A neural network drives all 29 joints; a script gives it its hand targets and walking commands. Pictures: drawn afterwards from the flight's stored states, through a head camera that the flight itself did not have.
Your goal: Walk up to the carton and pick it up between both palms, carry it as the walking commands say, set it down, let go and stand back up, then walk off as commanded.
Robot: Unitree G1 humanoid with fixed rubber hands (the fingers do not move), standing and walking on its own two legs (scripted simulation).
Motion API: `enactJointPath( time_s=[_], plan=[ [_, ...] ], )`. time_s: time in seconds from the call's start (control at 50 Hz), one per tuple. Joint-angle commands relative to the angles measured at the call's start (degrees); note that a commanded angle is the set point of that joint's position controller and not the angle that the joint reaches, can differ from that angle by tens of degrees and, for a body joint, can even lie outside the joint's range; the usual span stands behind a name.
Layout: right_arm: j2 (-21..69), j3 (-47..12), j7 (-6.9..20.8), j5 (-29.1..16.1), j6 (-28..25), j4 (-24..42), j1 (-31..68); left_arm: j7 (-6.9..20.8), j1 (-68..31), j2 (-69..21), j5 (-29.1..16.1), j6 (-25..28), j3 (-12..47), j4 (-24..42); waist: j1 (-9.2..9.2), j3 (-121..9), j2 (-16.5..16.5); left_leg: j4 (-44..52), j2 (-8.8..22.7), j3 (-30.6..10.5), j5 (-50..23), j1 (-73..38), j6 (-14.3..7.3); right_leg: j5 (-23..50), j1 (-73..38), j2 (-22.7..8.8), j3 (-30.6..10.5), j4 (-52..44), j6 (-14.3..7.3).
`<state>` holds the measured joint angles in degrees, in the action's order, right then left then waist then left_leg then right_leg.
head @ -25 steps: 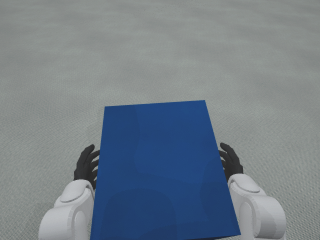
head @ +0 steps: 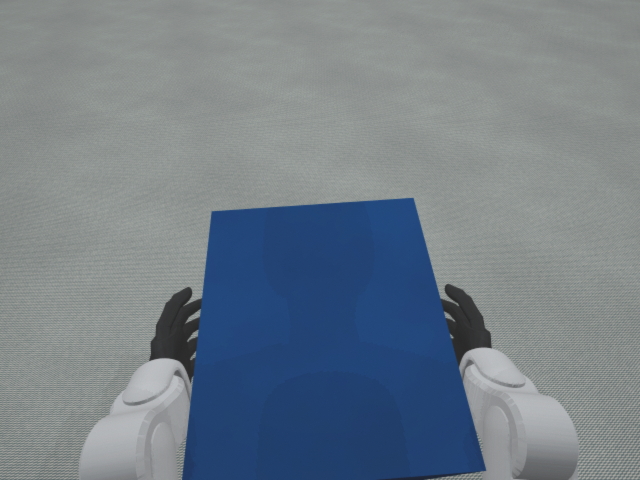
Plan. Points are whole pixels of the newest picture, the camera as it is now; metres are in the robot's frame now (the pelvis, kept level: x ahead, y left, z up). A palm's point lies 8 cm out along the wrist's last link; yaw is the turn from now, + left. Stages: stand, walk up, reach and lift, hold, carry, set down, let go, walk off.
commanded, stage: carry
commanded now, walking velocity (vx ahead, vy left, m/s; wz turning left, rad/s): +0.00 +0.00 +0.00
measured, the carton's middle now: (323, 360) +0.27 -0.01 +0.04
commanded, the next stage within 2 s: none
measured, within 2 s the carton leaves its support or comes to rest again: neither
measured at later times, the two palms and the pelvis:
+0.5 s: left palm (39, 399) +0.21 +0.26 +0.11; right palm (369, 391) +0.20 -0.05 +0.10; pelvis -0.02 +0.11 +0.01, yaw +1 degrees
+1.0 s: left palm out of the picture +0.19 +0.33 +0.10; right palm (305, 409) +0.19 +0.02 +0.10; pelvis -0.04 +0.16 +0.02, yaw +2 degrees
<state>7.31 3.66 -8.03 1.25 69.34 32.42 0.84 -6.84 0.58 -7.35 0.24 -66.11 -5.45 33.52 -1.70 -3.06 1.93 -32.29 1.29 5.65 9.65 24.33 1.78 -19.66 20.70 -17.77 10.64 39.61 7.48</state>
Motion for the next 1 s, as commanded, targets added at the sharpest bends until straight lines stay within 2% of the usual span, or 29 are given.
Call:
enactJointPath(
  time_s=[0.0,0.02,0.06,0.14,0.2,0.26,0.28,0.3,0.34,0.36,0.4,0.46,0.52,0.58,0.6,0.62,0.64,0.66,0.68,0.7,0.72,0.74,0.76,0.78,0.82,0.86,0.9,0.92,0.98],
  plan=[
    [45.15,-37.59,7.79,-16.19,-1.61,5.70,21.38,7.29,-21.25,-42.82,-14.40,-1.55,40.57,6.71,0.17,-19.98,-21.29,9.94,21.15,-25.51,-33.54,-25.60,-10.46,-23.02,16.05,9.76,1.07,19.88,0.27],
    [45.21,-36.82,7.70,-15.51,-1.35,4.79,20.92,7.56,-21.89,-44.10,-14.87,-2.09,40.72,4.01,0.54,-19.74,-15.26,8.04,18.72,-21.59,-31.24,-23.08,-12.46,-20.68,14.44,8.05,-5.32,24.52,-0.49],
    [47.50,-35.71,7.85,-14.51,-2.38,5.74,23.83,8.73,-27.25,-48.15,-17.69,-2.16,43.19,4.58,0.60,-17.74,-11.11,9.04,15.61,-16.20,-16.97,-18.05,-12.52,-13.95,15.43,8.84,-7.62,27.94,-1.79],
    [49.95,-35.58,8.04,-14.99,-4.14,5.84,24.42,9.24,-30.45,-50.38,-19.63,-0.51,44.58,6.18,1.00,-21.06,-9.39,12.51,13.79,-15.41,-1.39,-16.01,-11.98,-8.94,11.07,9.77,-8.21,21.96,-3.81],
    [49.39,-36.65,7.69,-15.14,-4.61,7.70,25.88,9.10,-29.81,-50.21,-19.07,-0.08,43.43,5.76,0.70,-20.89,-8.14,15.31,15.14,-18.84,1.33,-14.35,-12.68,-8.70,6.54,10.77,-8.41,10.64,-4.41],
    [47.67,-37.30,7.37,-15.02,-3.98,6.78,25.15,8.81,-27.80,-48.16,-17.41,-0.22,40.90,4.21,1.48,-20.61,-6.87,16.51,12.03,-15.17,7.98,-11.32,-8.72,-1.19,-4.31,12.66,-4.82,-9.07,-5.55],
    [47.79,-38.28,7.33,-15.54,-3.74,7.27,26.19,8.82,-26.80,-48.06,-16.78,-0.34,39.98,3.28,1.86,-20.99,-3.69,16.40,10.65,-14.30,7.04,-10.67,-6.35,3.85,-8.85,11.62,-3.94,-15.81,-5.63],
    [46.92,-38.92,7.49,-15.69,-3.31,7.65,26.45,8.94,-25.24,-47.79,-15.97,-0.45,39.06,1.74,1.78,-18.60,1.50,16.25,7.74,-11.81,7.87,-7.77,-3.15,2.95,-9.57,8.64,-8.28,-13.45,-6.91],
    [47.40,-40.26,7.79,-16.42,-3.07,9.16,29.68,8.95,-25.77,-47.63,-15.38,-0.24,38.18,1.38,1.81,-18.62,6.11,11.93,5.21,-9.50,5.36,-9.56,-2.65,-1.89,-6.21,5.98,-12.19,-16.46,-8.15],
    [46.86,-39.77,7.91,-16.53,-2.77,8.81,29.35,8.73,-26.25,-47.23,-15.44,-0.47,38.54,1.89,1.70,-17.79,2.11,12.77,5.13,-10.25,5.31,-10.20,-2.87,-2.62,-4.25,6.62,-11.79,-15.41,-8.08],
    [46.38,-39.71,7.73,-16.58,-1.66,7.55,29.65,8.12,-25.49,-46.54,-14.47,-1.28,37.56,0.56,1.70,-14.70,1.39,14.48,6.19,-12.63,7.52,-8.61,-3.43,-3.19,-1.65,8.30,-10.51,-14.49,-7.55],
    [44.32,-38.06,7.85,-16.52,-0.74,6.05,26.90,7.33,-23.94,-45.17,-13.95,-2.31,37.88,0.20,1.82,-16.83,-5.85,22.13,9.29,-15.86,13.39,-8.99,-2.68,-0.55,-3.42,11.99,-5.79,-7.66,-6.99],
    [44.55,-36.51,7.84,-15.99,0.13,4.19,26.60,6.94,-25.67,-45.18,-14.21,-3.38,38.10,-0.28,1.83,-15.44,-8.10,27.31,8.59,-13.59,14.25,-8.91,3.05,-2.08,-5.02,13.29,-2.63,-9.06,-7.01],
    [46.53,-36.50,7.98,-16.17,-0.16,4.72,28.75,6.70,-28.58,-46.69,-15.01,-2.94,38.86,1.39,2.06,-16.61,-9.26,25.66,4.47,-6.47,1.04,-10.62,10.47,-2.47,-10.25,13.48,0.87,-14.49,-7.13],
    [46.15,-37.43,8.11,-16.61,-0.09,5.61,30.44,6.83,-26.27,-46.24,-14.67,-2.81,37.76,-0.41,2.70,-15.56,-7.37,22.28,2.85,-2.90,-7.48,-8.36,14.86,-4.43,-12.40,11.98,0.90,-18.60,-7.17],
    [46.42,-37.33,8.00,-16.21,0.07,5.75,30.30,6.66,-26.27,-46.53,-14.65,-2.62,37.61,-0.11,3.47,-16.19,-1.89,12.45,-2.18,1.63,-7.82,-8.59,18.04,-9.56,-12.69,7.76,-4.60,-26.10,-10.10],
    [46.72,-37.94,7.81,-16.34,0.27,6.07,30.82,6.70,-26.43,-46.39,-14.25,-2.71,37.21,-0.77,3.05,-15.87,9.69,-4.21,-4.60,1.08,-3.73,-10.84,16.46,-10.98,-7.21,0.31,-14.34,-31.42,-12.56],
    [46.42,-37.87,7.62,-16.25,0.42,5.12,29.30,6.87,-27.78,-46.26,-14.33,-2.64,37.68,-0.05,1.47,-13.91,19.19,-19.98,0.02,-6.65,8.09,-12.80,7.35,-9.82,4.54,-5.73,-21.79,-27.89,-13.89],
    [46.88,-37.11,7.19,-15.37,0.21,4.13,27.20,7.21,-27.28,-46.54,-14.72,-3.47,38.89,-0.08,0.21,-13.24,12.91,-11.72,0.58,-8.66,10.74,-13.60,1.47,-7.58,6.83,-1.97,-14.68,-24.93,-11.36],
    [46.42,-35.73,6.92,-14.63,0.59,3.24,25.98,7.41,-27.11,-47.51,-15.28,-4.59,38.78,-1.92,-0.25,-11.27,6.79,4.54,1.98,-9.05,5.56,-11.41,-1.49,-5.45,3.60,2.03,-9.69,-17.75,-8.12],
    [45.95,-35.54,6.98,-15.03,0.18,5.83,29.37,7.35,-28.26,-47.81,-15.57,-4.43,39.00,-0.45,1.07,-9.97,-2.83,14.05,2.27,-8.66,3.30,-10.83,-1.59,0.27,2.39,6.97,-6.17,-10.71,-6.93],
    [44.66,-34.75,6.92,-15.02,0.41,4.84,27.34,7.01,-27.25,-46.88,-15.18,-4.53,39.03,0.49,1.49,-14.57,-13.33,16.52,11.74,-20.17,-7.23,-16.72,-1.77,-3.24,7.12,11.81,-3.44,-0.51,-4.69],
    [46.31,-35.24,7.07,-16.05,0.16,4.96,28.43,7.18,-29.06,-47.29,-15.97,-4.20,39.95,2.65,1.25,-15.50,-13.84,19.52,15.57,-25.77,-7.74,-17.08,-3.76,-9.27,8.07,14.61,-2.97,3.56,-4.16],
    [46.67,-34.85,7.37,-16.18,-0.15,5.30,27.29,6.99,-29.79,-47.77,-16.49,-3.80,40.60,3.79,1.32,-16.54,-10.63,19.94,15.18,-25.61,-9.86,-17.85,-2.32,-9.55,7.81,14.80,-6.21,8.47,-4.93],
    [47.77,-35.52,7.71,-16.45,-0.94,6.11,28.29,7.37,-29.07,-49.20,-16.96,-3.24,40.69,3.10,1.64,-18.33,-4.90,19.62,13.36,-21.22,-1.22,-17.39,-2.33,-6.08,7.32,13.24,-9.63,8.67,-6.41],
    [48.64,-35.43,8.02,-16.77,-1.95,7.66,29.36,7.36,-30.76,-51.06,-17.55,-2.72,42.19,4.06,1.64,-18.71,-8.13,20.16,11.56,-18.87,1.04,-17.63,-2.13,-4.68,7.31,13.59,-8.95,8.76,-6.64],
    [46.87,-35.30,7.94,-16.04,-1.99,7.20,27.37,7.11,-28.43,-49.52,-16.72,-2.59,41.68,3.44,1.54,-19.12,-7.77,21.18,10.80,-17.80,4.91,-17.14,-2.51,-4.20,5.31,14.02,-8.47,4.86,-7.03],
    [47.90,-36.21,8.04,-16.91,-2.58,9.00,29.13,7.05,-28.67,-50.35,-16.76,-2.10,42.25,4.67,1.63,-20.39,-9.95,22.08,9.95,-17.02,0.54,-18.29,0.17,-4.96,3.56,14.85,-6.96,1.67,-7.05],
    [46.76,-36.96,7.89,-16.74,-2.15,7.96,26.28,6.61,-26.06,-47.82,-15.71,-1.83,40.55,4.41,1.47,-21.70,-9.35,19.49,8.24,-13.95,-17.45,-21.30,3.24,-3.95,-3.11,16.25,-2.45,-11.80,-6.91]
  ],
)
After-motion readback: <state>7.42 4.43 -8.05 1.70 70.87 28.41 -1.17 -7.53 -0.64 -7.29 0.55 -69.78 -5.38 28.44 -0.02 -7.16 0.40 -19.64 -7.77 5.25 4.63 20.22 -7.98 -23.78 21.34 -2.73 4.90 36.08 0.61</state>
